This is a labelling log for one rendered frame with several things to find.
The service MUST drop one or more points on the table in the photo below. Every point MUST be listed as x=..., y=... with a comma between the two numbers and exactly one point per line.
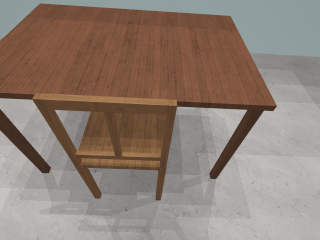
x=200, y=60

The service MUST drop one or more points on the chair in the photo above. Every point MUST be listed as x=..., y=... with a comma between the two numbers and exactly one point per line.
x=121, y=133

